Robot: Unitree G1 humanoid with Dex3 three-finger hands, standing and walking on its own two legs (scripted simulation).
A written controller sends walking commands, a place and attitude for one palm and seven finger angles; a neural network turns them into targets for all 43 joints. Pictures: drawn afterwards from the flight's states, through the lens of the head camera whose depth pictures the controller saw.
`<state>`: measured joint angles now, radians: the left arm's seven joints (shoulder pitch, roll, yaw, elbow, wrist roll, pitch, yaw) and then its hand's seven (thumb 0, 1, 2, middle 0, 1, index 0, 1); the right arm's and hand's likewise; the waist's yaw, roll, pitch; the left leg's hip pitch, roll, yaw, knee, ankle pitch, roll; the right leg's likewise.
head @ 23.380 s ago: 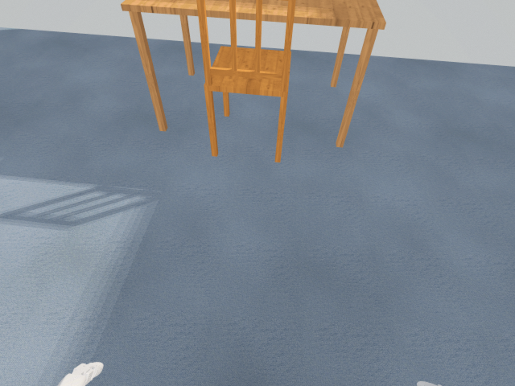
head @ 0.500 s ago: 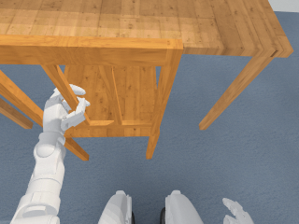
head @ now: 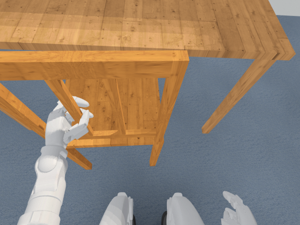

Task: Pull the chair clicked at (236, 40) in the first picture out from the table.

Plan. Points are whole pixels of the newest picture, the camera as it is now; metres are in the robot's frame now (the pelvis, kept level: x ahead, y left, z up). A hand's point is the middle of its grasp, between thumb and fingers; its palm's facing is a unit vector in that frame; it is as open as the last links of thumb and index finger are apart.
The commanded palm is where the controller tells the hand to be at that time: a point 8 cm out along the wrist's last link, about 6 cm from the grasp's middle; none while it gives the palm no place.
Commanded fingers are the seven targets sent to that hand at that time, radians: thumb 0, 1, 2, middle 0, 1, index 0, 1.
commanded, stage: step backward, pulling the chair out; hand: left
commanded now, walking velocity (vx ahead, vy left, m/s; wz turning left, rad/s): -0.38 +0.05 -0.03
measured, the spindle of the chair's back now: (75, 112) +0.39 +0.20 +0.03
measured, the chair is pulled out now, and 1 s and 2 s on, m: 0.04 0.14 0.36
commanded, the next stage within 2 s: none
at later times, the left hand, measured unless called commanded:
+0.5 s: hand (90, 133) +0.33 +0.15 +0.03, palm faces +0.09 -0.99 -0.12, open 5.1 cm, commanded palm +0.30 +0.20 +0.03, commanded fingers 0.00 0.90 0.90 -0.50 -1.45 -0.50 -1.45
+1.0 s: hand (101, 168) +0.25 +0.12 +0.03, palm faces -0.06 -0.99 -0.14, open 5.1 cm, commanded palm +0.23 +0.17 +0.03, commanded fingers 0.00 0.90 0.90 -0.50 -1.45 -0.50 -1.45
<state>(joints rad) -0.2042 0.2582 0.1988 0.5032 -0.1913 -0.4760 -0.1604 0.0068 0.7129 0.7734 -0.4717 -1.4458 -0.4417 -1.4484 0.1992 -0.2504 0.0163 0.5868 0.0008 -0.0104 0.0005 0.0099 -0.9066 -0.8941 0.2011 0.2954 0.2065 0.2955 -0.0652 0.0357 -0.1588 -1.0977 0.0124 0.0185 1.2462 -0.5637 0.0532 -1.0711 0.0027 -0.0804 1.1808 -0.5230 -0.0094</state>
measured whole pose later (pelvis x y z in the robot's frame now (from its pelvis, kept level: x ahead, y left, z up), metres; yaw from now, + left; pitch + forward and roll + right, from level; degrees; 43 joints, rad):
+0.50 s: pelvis -0.01 +0.00 +0.09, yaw -2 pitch +6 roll -1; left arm -0.28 0.22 0.11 0.81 -0.10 -0.26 0.09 0.03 0.73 0.75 -0.31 -1.11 -0.49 -1.45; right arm 0.22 -0.24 0.00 0.63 0.03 0.11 -0.11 0.01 -0.91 -0.89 0.20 0.30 0.21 0.30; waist -0.07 -0.02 0.08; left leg -0.47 0.00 0.09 0.67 -0.31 0.06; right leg -0.48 0.01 0.00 0.64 -0.27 0.00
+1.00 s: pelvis -0.08 +0.02 +0.09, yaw -1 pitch +2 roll -1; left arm -0.33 0.14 -0.06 0.91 -0.06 -0.22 0.11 0.01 0.71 0.75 -0.26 -1.14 -0.50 -1.45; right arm 0.20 -0.26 0.01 0.66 0.04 0.09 -0.13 0.01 -0.91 -0.89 0.20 0.30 0.21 0.30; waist -0.05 0.00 0.10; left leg -0.44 0.00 0.11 0.59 -0.18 0.08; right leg -0.48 -0.01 -0.02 0.73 -0.35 -0.01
